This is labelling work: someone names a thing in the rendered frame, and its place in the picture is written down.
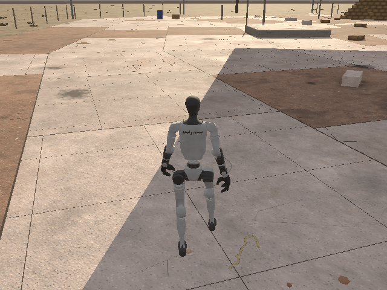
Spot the right robot hand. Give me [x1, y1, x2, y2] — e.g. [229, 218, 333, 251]
[216, 175, 230, 192]

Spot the left robot hand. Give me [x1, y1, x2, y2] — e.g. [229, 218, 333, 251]
[161, 164, 175, 176]

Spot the humanoid robot torso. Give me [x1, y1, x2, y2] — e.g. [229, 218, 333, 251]
[179, 119, 207, 181]

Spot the left robot upper arm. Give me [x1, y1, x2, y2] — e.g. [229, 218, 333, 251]
[165, 121, 181, 154]

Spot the left robot forearm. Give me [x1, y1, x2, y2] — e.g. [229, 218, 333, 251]
[161, 145, 172, 167]

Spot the right robot upper arm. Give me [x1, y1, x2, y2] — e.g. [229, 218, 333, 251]
[206, 122, 221, 156]

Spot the right robot forearm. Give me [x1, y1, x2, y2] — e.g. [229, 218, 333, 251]
[215, 147, 229, 178]

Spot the humanoid robot head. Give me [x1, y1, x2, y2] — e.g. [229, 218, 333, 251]
[183, 95, 203, 125]

